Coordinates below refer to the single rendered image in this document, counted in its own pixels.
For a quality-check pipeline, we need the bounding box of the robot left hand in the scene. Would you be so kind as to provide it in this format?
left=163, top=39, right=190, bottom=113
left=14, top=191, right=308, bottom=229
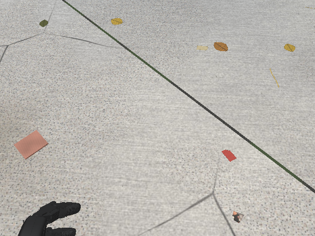
left=18, top=201, right=81, bottom=236

